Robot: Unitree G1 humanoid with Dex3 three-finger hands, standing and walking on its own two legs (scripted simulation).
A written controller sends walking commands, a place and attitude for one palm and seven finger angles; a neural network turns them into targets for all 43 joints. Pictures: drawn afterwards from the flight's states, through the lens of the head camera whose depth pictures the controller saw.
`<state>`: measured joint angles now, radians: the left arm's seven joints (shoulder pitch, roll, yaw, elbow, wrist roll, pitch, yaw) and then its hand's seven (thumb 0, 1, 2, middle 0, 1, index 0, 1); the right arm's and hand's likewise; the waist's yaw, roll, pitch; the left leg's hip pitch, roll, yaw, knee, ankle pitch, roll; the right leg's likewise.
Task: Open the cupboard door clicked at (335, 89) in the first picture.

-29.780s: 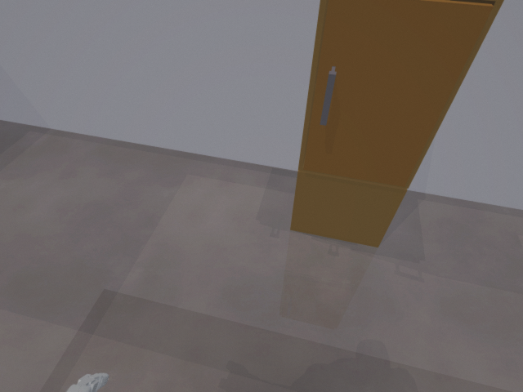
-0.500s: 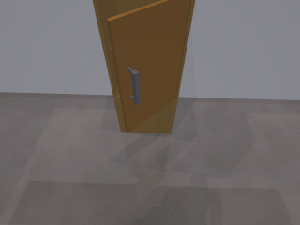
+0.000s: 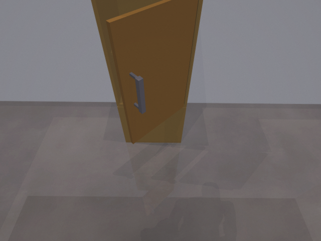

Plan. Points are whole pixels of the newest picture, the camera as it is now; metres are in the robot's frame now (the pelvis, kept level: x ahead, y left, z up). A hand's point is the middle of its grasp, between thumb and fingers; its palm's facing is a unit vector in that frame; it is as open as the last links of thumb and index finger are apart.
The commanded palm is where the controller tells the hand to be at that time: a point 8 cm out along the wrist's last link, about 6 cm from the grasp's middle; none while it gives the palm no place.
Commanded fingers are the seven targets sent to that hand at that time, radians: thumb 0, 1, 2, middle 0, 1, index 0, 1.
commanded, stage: walk to a spot facing it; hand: left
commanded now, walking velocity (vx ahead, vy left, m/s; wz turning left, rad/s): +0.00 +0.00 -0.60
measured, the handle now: (137, 93) +0.60 +0.13 -0.02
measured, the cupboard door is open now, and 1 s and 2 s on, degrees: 44 44 44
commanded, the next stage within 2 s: none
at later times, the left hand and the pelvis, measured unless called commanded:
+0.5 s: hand out of the picture +0.08 +0.16 -0.16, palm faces -0.19 -0.93 -0.30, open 7.4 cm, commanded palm none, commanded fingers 0.00 0.90 0.90 -0.20 -0.30 -0.20 -0.30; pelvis -0.01 -0.04 +0.00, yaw -16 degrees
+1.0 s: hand (123, 224) +0.19 +0.13 -0.17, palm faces -0.49 -0.84 -0.23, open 7.4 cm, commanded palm none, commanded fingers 0.00 0.90 0.90 -0.20 -0.30 -0.20 -0.30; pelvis +0.00 -0.02 +0.00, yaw -33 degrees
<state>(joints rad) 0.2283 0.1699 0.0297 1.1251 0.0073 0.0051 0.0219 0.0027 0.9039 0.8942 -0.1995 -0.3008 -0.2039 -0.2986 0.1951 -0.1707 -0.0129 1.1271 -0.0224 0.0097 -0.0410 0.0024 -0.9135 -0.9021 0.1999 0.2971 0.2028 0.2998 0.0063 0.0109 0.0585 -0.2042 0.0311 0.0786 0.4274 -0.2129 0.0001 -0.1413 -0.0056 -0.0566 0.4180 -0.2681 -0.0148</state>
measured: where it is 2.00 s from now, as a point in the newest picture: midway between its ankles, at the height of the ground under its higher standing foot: outside the picture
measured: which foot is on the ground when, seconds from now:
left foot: down 0.00-0.30, up 0.32-0.74, down 0.76-1.00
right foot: down 0.00-0.76, up 0.78-1.00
